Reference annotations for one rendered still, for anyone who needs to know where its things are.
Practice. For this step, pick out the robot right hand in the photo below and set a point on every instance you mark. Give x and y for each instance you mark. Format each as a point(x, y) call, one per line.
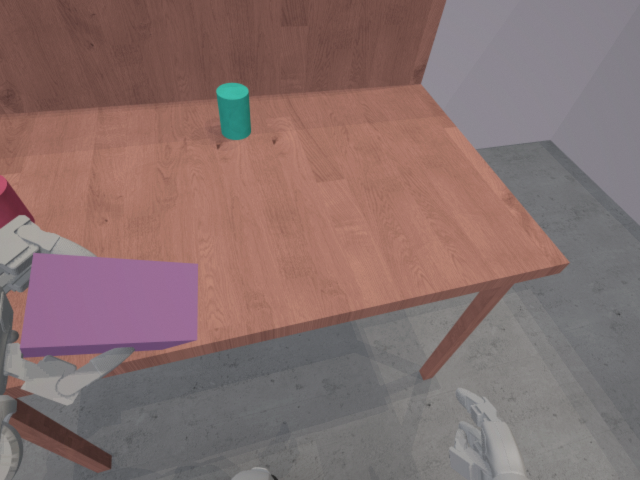
point(495, 451)

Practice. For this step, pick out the sponge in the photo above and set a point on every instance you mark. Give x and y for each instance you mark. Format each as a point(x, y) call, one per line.
point(89, 305)

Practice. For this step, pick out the robot left forearm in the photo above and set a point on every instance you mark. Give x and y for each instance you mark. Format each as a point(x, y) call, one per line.
point(11, 445)

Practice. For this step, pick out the robot left hand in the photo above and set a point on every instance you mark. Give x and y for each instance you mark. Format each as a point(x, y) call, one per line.
point(51, 378)

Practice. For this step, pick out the table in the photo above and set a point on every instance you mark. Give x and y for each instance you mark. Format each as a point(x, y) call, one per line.
point(354, 195)

